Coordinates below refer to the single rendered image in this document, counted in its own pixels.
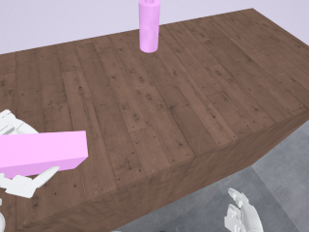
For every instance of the sponge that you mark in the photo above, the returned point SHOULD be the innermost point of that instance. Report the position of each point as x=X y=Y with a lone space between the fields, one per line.
x=29 y=154

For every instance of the robot right hand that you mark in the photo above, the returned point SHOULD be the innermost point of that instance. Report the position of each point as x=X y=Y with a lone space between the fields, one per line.
x=245 y=219

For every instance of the robot left hand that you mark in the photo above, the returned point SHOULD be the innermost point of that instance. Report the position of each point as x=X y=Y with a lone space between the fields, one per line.
x=21 y=185

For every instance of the table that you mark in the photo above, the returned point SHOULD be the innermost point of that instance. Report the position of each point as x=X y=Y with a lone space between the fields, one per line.
x=219 y=93

